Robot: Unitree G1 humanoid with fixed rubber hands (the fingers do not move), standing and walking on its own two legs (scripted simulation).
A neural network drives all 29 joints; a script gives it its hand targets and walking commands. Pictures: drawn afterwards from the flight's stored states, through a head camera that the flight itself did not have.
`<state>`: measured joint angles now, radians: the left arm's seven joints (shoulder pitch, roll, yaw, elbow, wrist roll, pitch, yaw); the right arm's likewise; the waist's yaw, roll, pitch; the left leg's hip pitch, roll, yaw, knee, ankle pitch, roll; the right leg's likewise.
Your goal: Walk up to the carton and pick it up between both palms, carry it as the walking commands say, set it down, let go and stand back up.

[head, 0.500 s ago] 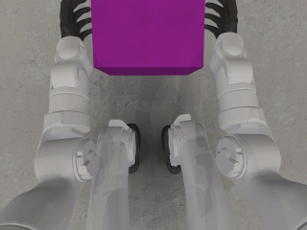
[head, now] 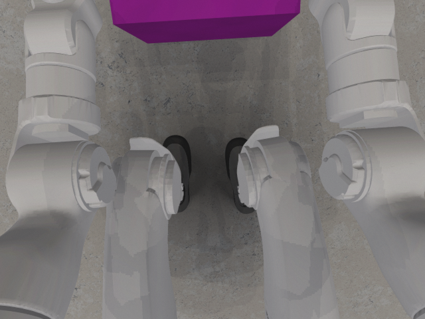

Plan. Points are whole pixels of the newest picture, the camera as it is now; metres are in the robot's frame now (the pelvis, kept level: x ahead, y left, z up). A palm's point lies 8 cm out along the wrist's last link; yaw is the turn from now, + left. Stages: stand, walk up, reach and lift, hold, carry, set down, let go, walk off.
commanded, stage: set down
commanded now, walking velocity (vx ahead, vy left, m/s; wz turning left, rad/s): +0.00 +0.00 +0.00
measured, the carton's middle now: out of the picture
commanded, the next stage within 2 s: none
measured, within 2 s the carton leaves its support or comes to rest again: rests again in 1.02 s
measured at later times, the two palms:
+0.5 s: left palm out of the picture +0.57 +0.14 -0.22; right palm out of the picture +0.55 -0.18 -0.22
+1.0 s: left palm out of the picture +0.57 +0.15 -0.23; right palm out of the picture +0.55 -0.18 -0.23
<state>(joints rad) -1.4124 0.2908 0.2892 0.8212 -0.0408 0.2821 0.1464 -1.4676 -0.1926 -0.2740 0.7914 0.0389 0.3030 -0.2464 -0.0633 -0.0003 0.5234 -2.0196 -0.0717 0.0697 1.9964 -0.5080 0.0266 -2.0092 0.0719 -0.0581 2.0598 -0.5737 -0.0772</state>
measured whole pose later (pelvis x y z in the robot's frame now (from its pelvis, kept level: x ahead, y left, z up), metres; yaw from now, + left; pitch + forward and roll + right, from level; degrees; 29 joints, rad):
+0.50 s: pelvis +0.01 +0.00 -0.04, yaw +0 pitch +32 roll +3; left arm -1.49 0.36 0.21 1.01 -0.12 0.21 0.11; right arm -1.52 -0.27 -0.18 0.96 0.10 0.24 -0.18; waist -0.06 0.00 0.52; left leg -2.15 -0.07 0.08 2.14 -0.55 0.03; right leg -2.14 0.07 -0.07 2.21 -0.62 -0.08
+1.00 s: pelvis +0.01 +0.00 -0.06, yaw +0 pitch +31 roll +2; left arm -1.50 0.39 0.21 1.03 -0.13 0.20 0.06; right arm -1.51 -0.26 -0.20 0.98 0.10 0.21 -0.11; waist -0.07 -0.01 0.52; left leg -2.18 -0.06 0.08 2.18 -0.55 0.03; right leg -2.16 0.07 -0.08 2.24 -0.62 -0.08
